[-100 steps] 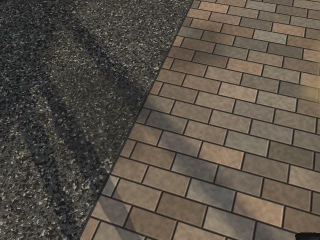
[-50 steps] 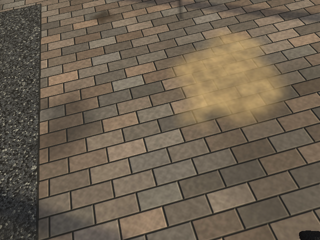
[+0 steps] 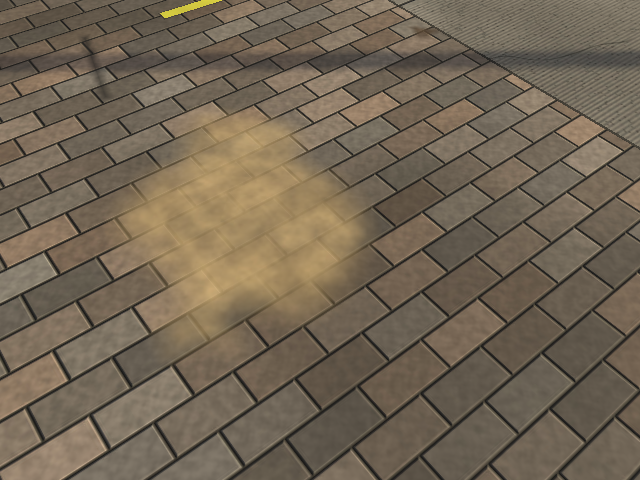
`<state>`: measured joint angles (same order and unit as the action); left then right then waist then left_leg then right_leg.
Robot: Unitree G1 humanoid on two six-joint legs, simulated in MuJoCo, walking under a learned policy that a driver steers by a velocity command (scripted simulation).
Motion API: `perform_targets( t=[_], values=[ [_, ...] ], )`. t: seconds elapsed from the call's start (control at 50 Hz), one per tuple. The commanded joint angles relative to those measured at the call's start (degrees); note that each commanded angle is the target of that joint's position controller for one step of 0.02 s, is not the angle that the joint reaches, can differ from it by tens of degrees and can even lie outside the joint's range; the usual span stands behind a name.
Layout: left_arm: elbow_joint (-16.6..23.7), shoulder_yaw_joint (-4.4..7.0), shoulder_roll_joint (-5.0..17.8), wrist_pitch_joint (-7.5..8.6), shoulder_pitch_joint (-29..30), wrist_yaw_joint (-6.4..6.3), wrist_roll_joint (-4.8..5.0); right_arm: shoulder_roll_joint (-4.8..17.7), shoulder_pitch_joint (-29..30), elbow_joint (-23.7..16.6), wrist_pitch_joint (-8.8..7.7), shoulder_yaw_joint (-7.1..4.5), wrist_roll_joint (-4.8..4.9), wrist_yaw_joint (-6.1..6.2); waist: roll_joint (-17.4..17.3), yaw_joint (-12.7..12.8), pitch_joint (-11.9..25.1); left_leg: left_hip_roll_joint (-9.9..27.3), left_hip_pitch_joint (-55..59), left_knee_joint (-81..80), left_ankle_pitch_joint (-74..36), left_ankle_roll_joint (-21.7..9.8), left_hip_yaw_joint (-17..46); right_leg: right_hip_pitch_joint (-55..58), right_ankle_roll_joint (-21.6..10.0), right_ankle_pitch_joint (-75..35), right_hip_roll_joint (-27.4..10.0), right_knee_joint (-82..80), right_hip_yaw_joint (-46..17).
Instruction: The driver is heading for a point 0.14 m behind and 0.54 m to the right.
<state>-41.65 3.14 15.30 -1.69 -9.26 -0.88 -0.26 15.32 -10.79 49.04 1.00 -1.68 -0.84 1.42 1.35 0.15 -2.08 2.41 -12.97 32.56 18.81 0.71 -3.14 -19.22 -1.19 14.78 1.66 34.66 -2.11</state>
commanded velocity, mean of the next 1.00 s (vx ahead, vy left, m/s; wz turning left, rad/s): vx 0.00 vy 0.00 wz -0.08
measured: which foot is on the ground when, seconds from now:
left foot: down 0.00-1.00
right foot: down 0.00-1.00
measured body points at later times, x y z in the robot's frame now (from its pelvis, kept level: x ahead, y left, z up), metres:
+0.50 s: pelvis +0.02 -0.01 +0.01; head +0.03 -0.01 +0.46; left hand +0.19 +0.23 -0.10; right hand +0.10 -0.29 -0.12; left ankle -0.01 +0.13 -0.73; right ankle +0.02 -0.11 -0.73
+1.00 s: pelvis +0.02 -0.01 +0.01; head +0.02 -0.01 +0.46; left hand +0.12 +0.25 -0.13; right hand +0.04 -0.27 -0.14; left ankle -0.01 +0.13 -0.73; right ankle +0.02 -0.11 -0.73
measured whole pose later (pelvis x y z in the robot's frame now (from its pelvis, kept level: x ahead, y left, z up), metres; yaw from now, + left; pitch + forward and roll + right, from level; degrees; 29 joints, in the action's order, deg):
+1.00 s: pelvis +0.02 -0.01 +0.01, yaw -4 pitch -2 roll +0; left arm -61.0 2.3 13.4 -0.9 -6.7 -1.6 0.1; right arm 14.1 -13.5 58.8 -0.5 -0.6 -0.6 2.3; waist -0.2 -0.7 -2.3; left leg 2.1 -7.4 25.7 16.6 1.4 -2.2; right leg -12.0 -1.7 13.2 2.3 27.0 -1.9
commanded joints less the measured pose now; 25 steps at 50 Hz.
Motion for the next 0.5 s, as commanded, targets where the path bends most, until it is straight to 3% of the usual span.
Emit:
perform_targets(
  t=[0.02,0.06,0.08,0.1,0.12,0.14,0.16,0.22,0.26,0.28,0.3,0.36,0.5],
  values=[
    [4.9,2.45,5.5,0.76,3.1,0.12,0.29,10.8,2.1,-3.5,-1.20,-2.95,0.78,1.67,-12.3,-0.9,0.7,15.8,1.6,-12.4,-15.0,-10.4,13.7,-4.2,-0.6,6.1,-0.9,6.8,1.4],
    [4.4,2.09,3.6,0.83,1.6,0.64,0.44,10.2,3.5,-3.7,-0.87,-2.90,1.50,1.90,-10.2,0.0,2.0,15.0,3.3,-8.9,-22.5,-9.8,11.5,-1.4,-1.3,6.1,-1.5,0.6,2.3],
    [4.1,2.15,4.0,0.80,1.2,0.76,0.31,10.1,2.9,-3.3,-0.61,-2.99,1.86,1.73,-8.4,0.2,2.6,12.7,2.6,-6.6,-21.3,-7.6,9.0,2.5,-1.9,-2.8,-1.5,-5.8,1.7],
    [4.4,2.71,6.5,0.71,1.4,0.58,-0.07,9.4,1.1,-3.1,-0.65,-2.98,1.46,1.46,-3.6,-1.0,4.1,9.0,0.0,-2.1,-16.2,-4.5,5.2,7.6,-3.2,-17.6,-3.9,-8.5,-3.2],
    [4.0,3.49,10.3,0.52,1.4,0.34,-0.02,7.3,0.2,-4.5,-1.01,-2.22,0.24,1.15,7.9,-3.6,5.7,1.8,-4.6,3.7,-7.6,0.3,-1.9,10.8,-7.6,-23.8,-9.2,-9.7,-12.3],
    [4.1,2.19,6.4,0.79,0.1,0.45,-0.24,5.9,2.4,-4.5,-1.05,-1.61,-0.36,1.08,8.5,-1.0,7.4,0.4,-5.7,5.2,0.4,2.4,0.4,12.6,-12.0,-28.1,-13.2,-11.0,-16.8],
    [3.5,1.28,4.6,1.26,0.0,0.49,-0.75,5.5,3.6,-5.1,-0.97,-1.35,0.00,0.65,8.1,-1.0,8.0,0.8,-6.6,5.6,5.6,2.6,2.3,14.3,-13.1,-29.7,-14.4,-11.3,-17.3],
    [2.6,1.25,6.5,2.37,2.6,0.36,-0.42,6.0,1.4,-3.3,-0.69,-1.26,0.35,0.07,5.7,-2.5,8.4,1.6,-3.1,-0.1,0.7,2.2,4.0,13.8,-10.4,-31.5,-12.6,-9.7,-13.3],
    [1.9,1.12,6.5,2.24,2.5,0.17,-0.09,8.0,0.2,-2.4,-0.79,-1.38,0.12,-0.39,3.0,-2.3,8.6,2.8,3.5,-6.9,-16.3,1.5,4.5,10.8,-6.1,-22.6,-8.4,-8.9,-8.9],
    [1.6,1.45,7.3,1.97,1.1,0.13,0.11,10.3,0.7,-1.7,-0.90,-1.98,0.42,-0.64,-1.4,-0.5,6.8,2.9,2.4,-5.7,-16.0,0.4,3.7,10.2,-4.5,-17.6,-5.7,-8.9,-6.3],
    [1.0,1.27,7.2,1.78,1.3,0.05,-0.21,8.9,1.8,-1.7,-1.04,-1.71,0.62,-0.91,-2.3,-0.8,6.2,2.7,1.7,-6.1,-14.8,-0.3,3.6,11.0,-3.6,-16.4,-4.9,-8.3,-5.7],
    [0.2,1.04,6.0,1.21,2.7,-0.28,-0.12,7.2,2.3,-0.7,-1.43,-1.16,0.34,-0.98,-2.5,-0.8,4.9,2.5,1.2,-8.0,-13.9,0.0,3.6,11.7,-3.8,-18.1,-4.6,-7.9,-5.3],
    [-3.3,1.00,5.0,0.71,4.5,-0.44,-0.15,7.0,1.4,2.1,-1.73,-0.85,0.16,-0.22,-1.4,-1.1,2.5,2.0,1.2,-10.0,-9.6,0.5,3.0,11.2,-3.2,-14.2,-4.1,-10.2,-5.1]
  ],
)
